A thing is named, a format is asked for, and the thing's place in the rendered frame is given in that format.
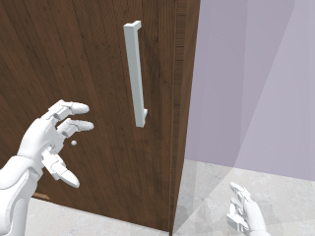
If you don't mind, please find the wardrobe door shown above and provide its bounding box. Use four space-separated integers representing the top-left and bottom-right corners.
0 135 46 195
0 0 177 232

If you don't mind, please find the robot left hand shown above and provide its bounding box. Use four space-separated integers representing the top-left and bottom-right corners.
17 99 94 188

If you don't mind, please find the handle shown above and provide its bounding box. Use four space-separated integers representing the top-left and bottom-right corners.
123 21 148 128

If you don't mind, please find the robot left forearm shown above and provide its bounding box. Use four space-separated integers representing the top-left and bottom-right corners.
0 155 43 236

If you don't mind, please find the robot right hand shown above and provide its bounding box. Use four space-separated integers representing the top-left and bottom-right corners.
226 182 268 236

